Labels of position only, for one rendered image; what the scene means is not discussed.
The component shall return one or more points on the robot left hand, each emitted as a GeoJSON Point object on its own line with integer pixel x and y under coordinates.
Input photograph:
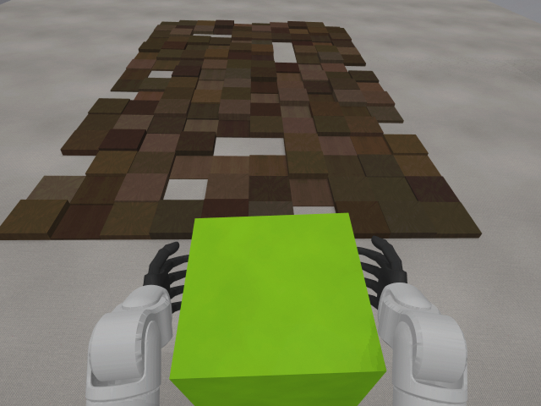
{"type": "Point", "coordinates": [159, 268]}

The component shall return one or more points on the robot right hand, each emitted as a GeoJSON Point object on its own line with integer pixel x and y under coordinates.
{"type": "Point", "coordinates": [390, 271]}

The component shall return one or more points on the robot left forearm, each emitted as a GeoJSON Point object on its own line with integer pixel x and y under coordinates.
{"type": "Point", "coordinates": [124, 352]}

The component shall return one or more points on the carton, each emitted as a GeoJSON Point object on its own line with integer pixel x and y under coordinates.
{"type": "Point", "coordinates": [275, 312]}

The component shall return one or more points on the robot right forearm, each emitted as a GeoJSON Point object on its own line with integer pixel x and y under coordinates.
{"type": "Point", "coordinates": [429, 363]}

